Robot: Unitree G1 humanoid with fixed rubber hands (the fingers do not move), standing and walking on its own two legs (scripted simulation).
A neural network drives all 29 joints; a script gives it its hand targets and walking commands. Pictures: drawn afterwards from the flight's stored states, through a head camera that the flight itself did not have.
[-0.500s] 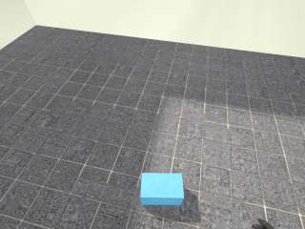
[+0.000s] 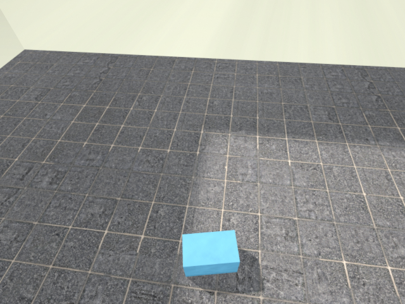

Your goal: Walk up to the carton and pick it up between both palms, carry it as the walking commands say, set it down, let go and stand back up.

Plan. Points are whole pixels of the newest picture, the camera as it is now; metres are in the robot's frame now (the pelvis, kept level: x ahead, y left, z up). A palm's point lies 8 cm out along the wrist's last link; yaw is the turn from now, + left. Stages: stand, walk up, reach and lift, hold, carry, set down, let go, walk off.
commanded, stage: walk up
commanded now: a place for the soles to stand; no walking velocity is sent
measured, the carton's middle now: (210, 253) +0.46 -0.01 -0.68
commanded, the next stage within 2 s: none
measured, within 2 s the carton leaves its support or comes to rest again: neither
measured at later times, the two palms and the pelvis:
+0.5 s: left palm out of the picture +0.11 +0.31 -0.11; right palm out of the picture +0.10 -0.32 -0.11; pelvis +0.00 +0.01 -0.01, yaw -2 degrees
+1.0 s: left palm out of the picture +0.10 +0.32 -0.11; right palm out of the picture +0.10 -0.32 -0.12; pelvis +0.01 +0.01 -0.02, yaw -3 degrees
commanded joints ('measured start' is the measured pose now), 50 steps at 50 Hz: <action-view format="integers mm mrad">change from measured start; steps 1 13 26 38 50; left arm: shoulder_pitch -29 13 40 53 -17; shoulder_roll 263 257 259 264 280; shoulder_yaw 55 57 61 66 67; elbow -69 -85 -127 -165 -175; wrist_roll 1 2 7 10 18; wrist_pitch -19 -13 -18 -18 -22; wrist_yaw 11 11 16 22 25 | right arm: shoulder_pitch -55 -63 -50 -25 42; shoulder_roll -219 -236 -227 -242 -187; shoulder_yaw -42 -56 -67 -82 -69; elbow -81 -111 -155 -180 -170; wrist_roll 2 -7 -3 -5 -5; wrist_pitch -20 -14 -9 -10 -16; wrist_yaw -7 -11 -9 -9 -9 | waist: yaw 9 17 7 -11 -44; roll -64 -6 -41 -8 -115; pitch -146 -141 -149 -154 -112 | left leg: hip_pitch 123 97 98 112 107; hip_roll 67 110 109 161 -9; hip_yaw -146 -134 -143 -184 -220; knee -110 -94 -44 -53 -12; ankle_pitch -90 -47 -52 -78 -164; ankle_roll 79 103 109 136 77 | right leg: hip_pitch -82 -72 -109 -165 -223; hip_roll -82 -55 -47 -26 -117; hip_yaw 110 70 97 56 312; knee -160 -79 -51 32 -150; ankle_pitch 106 205 198 189 3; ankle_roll -106 -106 -117 -114 -162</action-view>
